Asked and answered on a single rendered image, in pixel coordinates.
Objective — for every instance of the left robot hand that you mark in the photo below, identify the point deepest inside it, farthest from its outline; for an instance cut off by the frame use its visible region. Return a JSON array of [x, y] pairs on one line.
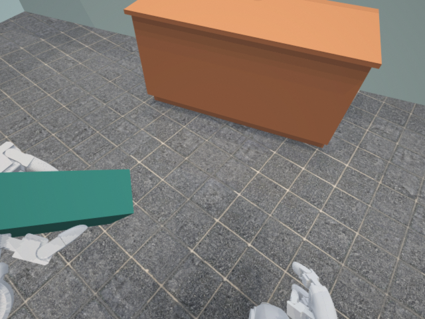
[[32, 248]]

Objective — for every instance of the right robot hand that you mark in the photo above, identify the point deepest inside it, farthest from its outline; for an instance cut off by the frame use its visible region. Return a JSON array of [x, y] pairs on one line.
[[317, 304]]

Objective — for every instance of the sponge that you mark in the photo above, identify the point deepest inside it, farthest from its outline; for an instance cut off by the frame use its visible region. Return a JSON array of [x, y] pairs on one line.
[[38, 202]]

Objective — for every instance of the right robot thigh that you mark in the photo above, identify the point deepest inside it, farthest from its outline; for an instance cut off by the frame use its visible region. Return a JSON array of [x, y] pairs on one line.
[[267, 311]]

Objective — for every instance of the table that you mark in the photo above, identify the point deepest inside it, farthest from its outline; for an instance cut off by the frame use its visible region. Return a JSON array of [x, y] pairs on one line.
[[288, 67]]

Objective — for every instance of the left robot forearm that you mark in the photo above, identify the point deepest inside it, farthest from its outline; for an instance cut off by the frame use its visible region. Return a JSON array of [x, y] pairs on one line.
[[6, 293]]

